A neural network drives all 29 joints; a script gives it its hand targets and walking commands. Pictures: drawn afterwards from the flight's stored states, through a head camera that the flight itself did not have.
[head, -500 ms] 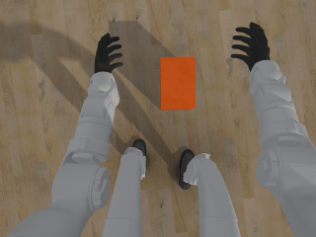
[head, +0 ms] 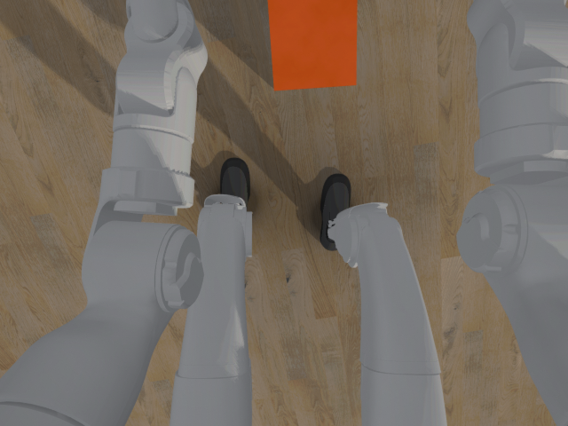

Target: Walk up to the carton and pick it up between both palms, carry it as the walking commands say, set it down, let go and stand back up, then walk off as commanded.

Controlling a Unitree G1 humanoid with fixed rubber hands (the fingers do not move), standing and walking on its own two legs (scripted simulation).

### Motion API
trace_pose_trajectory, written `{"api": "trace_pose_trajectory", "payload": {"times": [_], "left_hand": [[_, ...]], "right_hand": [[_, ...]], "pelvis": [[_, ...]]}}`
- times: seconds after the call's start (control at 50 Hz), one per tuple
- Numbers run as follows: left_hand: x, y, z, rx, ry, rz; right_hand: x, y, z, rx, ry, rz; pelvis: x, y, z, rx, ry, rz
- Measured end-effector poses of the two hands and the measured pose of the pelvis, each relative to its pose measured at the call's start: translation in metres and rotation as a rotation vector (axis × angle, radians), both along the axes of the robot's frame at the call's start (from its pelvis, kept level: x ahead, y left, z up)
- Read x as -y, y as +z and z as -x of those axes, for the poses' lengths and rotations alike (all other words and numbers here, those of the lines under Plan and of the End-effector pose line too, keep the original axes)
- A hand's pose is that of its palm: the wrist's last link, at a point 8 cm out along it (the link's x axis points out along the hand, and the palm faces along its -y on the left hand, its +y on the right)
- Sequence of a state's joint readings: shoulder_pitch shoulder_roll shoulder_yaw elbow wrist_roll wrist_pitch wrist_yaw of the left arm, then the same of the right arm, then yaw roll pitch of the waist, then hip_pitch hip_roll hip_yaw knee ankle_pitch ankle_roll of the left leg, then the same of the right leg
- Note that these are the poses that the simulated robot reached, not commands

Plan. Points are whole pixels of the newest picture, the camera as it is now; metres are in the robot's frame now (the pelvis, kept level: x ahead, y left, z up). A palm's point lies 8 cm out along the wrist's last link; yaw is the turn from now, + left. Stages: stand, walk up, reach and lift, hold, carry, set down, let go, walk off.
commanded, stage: reach and lift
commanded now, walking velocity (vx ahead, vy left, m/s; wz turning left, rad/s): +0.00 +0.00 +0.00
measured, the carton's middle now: (308, 27) +0.53 -0.02 -0.55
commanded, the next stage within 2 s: none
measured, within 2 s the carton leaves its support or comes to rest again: neither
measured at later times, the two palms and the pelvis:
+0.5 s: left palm (185, 9) +0.51 +0.16 -0.31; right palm out of the picture +0.55 -0.14 -0.30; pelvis -0.02 +0.01 -0.15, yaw -4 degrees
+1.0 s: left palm (201, 16) +0.53 +0.16 -0.43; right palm (390, 17) +0.54 -0.14 -0.44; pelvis -0.02 +0.00 -0.24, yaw -5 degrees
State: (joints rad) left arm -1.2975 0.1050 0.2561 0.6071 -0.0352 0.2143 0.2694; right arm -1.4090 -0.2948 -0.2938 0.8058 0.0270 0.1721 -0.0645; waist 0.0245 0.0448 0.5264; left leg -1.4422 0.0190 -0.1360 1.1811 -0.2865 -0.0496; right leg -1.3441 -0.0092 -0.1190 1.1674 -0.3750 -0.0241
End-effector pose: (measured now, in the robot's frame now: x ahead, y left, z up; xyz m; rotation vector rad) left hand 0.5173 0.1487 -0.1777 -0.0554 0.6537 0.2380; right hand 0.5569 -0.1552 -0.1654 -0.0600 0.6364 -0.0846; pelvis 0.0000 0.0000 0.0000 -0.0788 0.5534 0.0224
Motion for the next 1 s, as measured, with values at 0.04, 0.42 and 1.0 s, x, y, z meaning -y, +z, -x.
{"api": "trace_pose_trajectory", "payload": {"times": [0.04, 0.42, 1.0], "left_hand": [[-0.004, 0.000, -0.002, 0.017, 0.007, -0.013], [-0.013, -0.122, 0.008, -0.006, 0.017, 0.015], [-0.015, -0.257, -0.008, -0.096, -0.071, -0.021]], "right_hand": [[-0.002, 0.000, -0.001, 0.006, 0.003, -0.008], [-0.013, -0.126, 0.013, -0.040, 0.004, -0.022], [-0.013, -0.274, 0.022, -0.114, 0.061, -0.021]], "pelvis": [[-0.001, -0.009, 0.003, 0.015, -0.003, 0.001], [-0.008, -0.133, 0.023, 0.023, -0.052, 0.012], [-0.004, -0.241, 0.022, -0.028, -0.088, -0.012]]}}
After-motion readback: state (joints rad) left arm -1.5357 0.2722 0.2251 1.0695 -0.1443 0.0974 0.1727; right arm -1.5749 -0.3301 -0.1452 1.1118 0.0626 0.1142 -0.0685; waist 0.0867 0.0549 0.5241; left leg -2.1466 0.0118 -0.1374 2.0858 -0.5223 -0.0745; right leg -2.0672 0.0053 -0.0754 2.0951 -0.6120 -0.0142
